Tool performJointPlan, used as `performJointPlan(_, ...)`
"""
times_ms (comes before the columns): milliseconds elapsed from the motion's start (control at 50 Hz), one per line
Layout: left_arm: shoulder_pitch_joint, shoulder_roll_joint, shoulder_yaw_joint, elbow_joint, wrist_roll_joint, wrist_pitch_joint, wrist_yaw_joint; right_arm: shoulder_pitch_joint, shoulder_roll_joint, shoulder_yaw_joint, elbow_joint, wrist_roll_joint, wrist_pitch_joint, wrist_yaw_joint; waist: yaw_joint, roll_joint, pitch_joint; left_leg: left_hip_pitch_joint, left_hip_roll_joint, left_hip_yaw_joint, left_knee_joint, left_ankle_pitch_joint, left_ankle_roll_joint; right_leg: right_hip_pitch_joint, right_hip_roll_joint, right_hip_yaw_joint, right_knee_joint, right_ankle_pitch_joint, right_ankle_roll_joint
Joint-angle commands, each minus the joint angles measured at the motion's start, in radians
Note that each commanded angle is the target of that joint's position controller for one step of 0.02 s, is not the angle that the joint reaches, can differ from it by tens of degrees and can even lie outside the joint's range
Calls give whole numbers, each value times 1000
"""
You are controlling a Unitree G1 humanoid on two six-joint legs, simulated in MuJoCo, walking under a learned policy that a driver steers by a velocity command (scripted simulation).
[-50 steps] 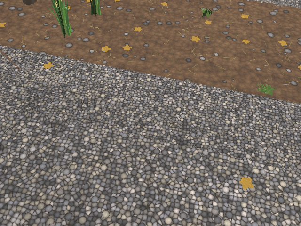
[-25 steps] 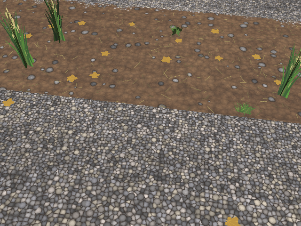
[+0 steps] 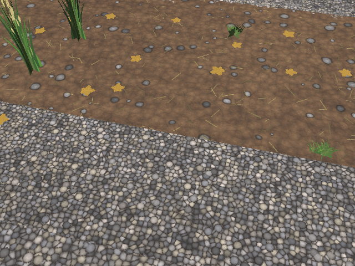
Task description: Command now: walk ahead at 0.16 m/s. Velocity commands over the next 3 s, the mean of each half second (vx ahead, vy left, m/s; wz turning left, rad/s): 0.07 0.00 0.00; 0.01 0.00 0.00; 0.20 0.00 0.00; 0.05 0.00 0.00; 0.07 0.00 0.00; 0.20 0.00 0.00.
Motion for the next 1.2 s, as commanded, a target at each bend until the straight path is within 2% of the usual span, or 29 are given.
performJointPlan(20, -39, 172, 40, -45, -27, 8, 10, 123, -79, -30, -8, -21, 8, 19, -87, -83, -54, 279, -29, 22, -164, 131, 58, -22, -250, 127, -26, 846, -97)
performJointPlan(40, 5, 171, 46, -41, -15, 15, 6, 164, -129, -47, 7, -28, 9, 18, -88, -19, -86, 393, -12, -8, -189, 456, 81, -34, -181, 95, 55, 745, -54)
performJointPlan(60, 127, 133, 43, -15, 7, 22, 2, 191, -177, -61, 18, -36, 13, 22, -39, 82, -147, 580, 89, -100, -136, 814, 154, -140, -85, 58, 199, 474, 0)
performJointPlan(80, 195, 68, 18, 2, 12, 30, -7, 217, -114, -43, 29, -27, 21, 26, -44, 156, -259, 685, 234, -236, -147, 803, 273, -205, -47, 69, 365, 77, 42)
performJointPlan(100, 137, 73, 20, -18, -2, 53, -14, 202, -71, -28, 31, -20, 31, 31, -62, 203, -267, 644, 285, -351, -223, 592, 317, -249, -34, 102, 470, -276, 63)
performJointPlan(120, 64, 100, 29, -45, -7, 74, -11, 155, -63, -18, 23, -18, 35, 36, -61, 164, -207, 567, 268, -367, -270, 358, 296, -301, -50, 130, 502, -382, 67)
performJointPlan(160, 2, 99, 33, -69, -3, 109, 5, 36, -103, -26, 3, -18, 41, 30, -33, 92, -122, 401, 223, -318, -356, -12, 227, -287, -86, 130, 405, -295, 70)
performJointPlan(200, 8, 81, 32, -57, -2, 122, 16, -51, -116, -34, -4, -25, 58, 12, 0, 109, -96, 265, 157, -245, -408, -234, 162, -142, -84, 97, 204, -104, 64)
performJointPlan(240, 52, 64, 31, -29, 18, 119, 10, -57, -103, -33, 14, -13, 72, 0, 25, 96, -102, 191, 98, -164, -417, -442, 105, 9, -48, 49, 58, 114, 45)
performJointPlan(260, 52, 80, 34, -33, 39, 118, 5, -29, -98, -32, 32, -8, 72, -4, 17, 70, -79, 168, 74, -139, -419, -535, 67, 20, -60, 61, 30, 123, 28)
performJointPlan(280, 45, 99, 34, -44, 44, 119, 8, -12, -103, -34, 44, -10, 71, -6, 4, 40, -39, 173, 53, -122, -394, -569, 39, -21, -96, 95, -30, 40, 7)
performJointPlan(300, 18, 145, 41, -46, 34, 112, 13, 7, -97, -35, 40, 1, 70, -11, -38, -68, 24, 281, 2, -58, -356, -493, 16, -215, -118, 147, -97, -187, -17)
performJointPlan(320, -36, 132, 36, -59, 26, 97, 19, 4, -93, -33, 48, 1, 64, -18, -50, -118, 55, 370, -6, -44, -299, -371, 5, -297, -123, 163, -151, -237, -17)
performJointPlan(360, -80, 126, 34, -58, 20, 70, 25, 39, -82, -34, 70, -7, 55, -27, -72, -158, 47, 450, -16, -21, -233, -193, 14, -306, -130, 168, -186, -161, 7)
performJointPlan(420, -37, 121, 34, -41, 13, 47, 23, 67, -88, -38, 103, -8, 48, -26, -54, -81, 26, 467, -8, -26, -215, -1, 30, -226, -117, 151, -150, 10, 16)
performJointPlan(480, 3, 113, 33, -23, 8, 54, 22, 75, -84, -39, 128, 2, 50, -21, -41, -69, -2, 477, -8, -21, -205, 71, 29, -155, -107, 132, -118, 152, 14)
performJointPlan(620, 25, 105, 25, -6, 5, 71, 18, 77, -98, -39, 179, 8, 64, -21, -36, -47, -21, 495, -6, -17, -182, 132, 32, -91, -98, 112, -83, 328, 14)
performJointPlan(820, 36, 93, 16, 15, 8, 75, 17, 55, -110, -33, 229, 13, 82, -29, -44, -54, 11, 510, -6, -17, -191, 108, 22, -81, -92, 103, -99, 358, 15)
performJointPlan(1000, 50, 86, 10, 30, 11, 75, 20, 41, -108, -26, 267, 10, 89, -33, -49, -54, 42, 508, -9, -16, -215, 41, 12, -101, -86, 101, -132, 249, 17)
performJointPlan(1020, 72, 86, 11, 40, 11, 77, 22, 55, -100, -24, 278, 9, 91, -33, -46, -65, 26, 509, -28, 7, -201, -57, 11, -94, -84, 102, -150, 134, 8)
performJointPlan(1040, 85, 110, 20, 43, 3, 80, 25, 50, -99, -24, 280, 12, 92, -34, -39, -93, 43, 472, -63, 47, -154, -221, 9, -102, -94, 129, -175, -33, -20)
performJointPlan(1060, 86, 147, 31, 33, -5, 80, 28, 28, -105, -26, 270, 16, 90, -34, -27, -134, 78, 392, -95, 84, -89, -376, 9, -110, -137, 197, -219, -222, -64)
performJointPlan(1080, 96, 184, 42, 19, -11, 77, 31, -27, -116, -28, 243, 18, 81, -32, -3, -163, 135, 266, -97, 98, -20, -435, 13, -100, -220, 308, -288, -374, -114)
performJointPlan(1100, 91, 218, 55, 9, -13, 67, 34, -84, -115, -25, 211, 25, 65, -27, 12, -193, 196, 161, -59, 74, 56, -417, 28, -94, -314, 421, -342, -419, -161)
performJointPlan(1120, 92, 219, 59, 3, -8, 54, 37, -110, -111, -23, 193, 30, 46, -21, 17, -197, 231, 66, -19, 42, 122, -421, 39, -60, -369, 480, -356, -366, -192)
performJointPlan(1140, 106, 196, 55, 5, 0, 41, 39, -115, -109, -24, 187, 32, 27, -13, 19, -201, 244, -32, 14, 15, 187, -460, 47, 8, -396, 497, -337, -256, -208)
performJointPlan(1160, 121, 176, 53, 6, 0, 30, 37, -101, -110, -26, 186, 36, 11, -3, 13, -191, 233, -98, 39, -2, 211, -483, 55, 79, -402, 484, -308, -156, -209)
performJointPlan(1180, 127, 165, 51, 5, -7, 25, 34, -93, -110, -26, 186, 39, -1, 7, 10, -173, 219, -113, 52, -4, 170, -487, 60, 123, -389, 446, -282, -83, -194)
performJointPlan(1200, 123, 162, 51, 2, -14, 24, 30, -92, -110, -26, 186, 40, -11, 15, 6, -156, 197, -62, 50, 12, 96, -470, 62, 120, -361, 394, -261, -38, -175)
Next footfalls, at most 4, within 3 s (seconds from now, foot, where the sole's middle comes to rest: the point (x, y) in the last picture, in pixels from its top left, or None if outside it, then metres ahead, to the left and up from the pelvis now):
0.04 left None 0.20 0.11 -0.77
0.26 right None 0.09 -0.13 -0.77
1.30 left None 0.24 0.12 -0.77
1.66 right None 0.32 -0.09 -0.77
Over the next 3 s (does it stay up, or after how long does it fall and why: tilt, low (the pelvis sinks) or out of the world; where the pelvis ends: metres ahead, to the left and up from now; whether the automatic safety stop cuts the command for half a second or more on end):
stays up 0.42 -0.01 -0.01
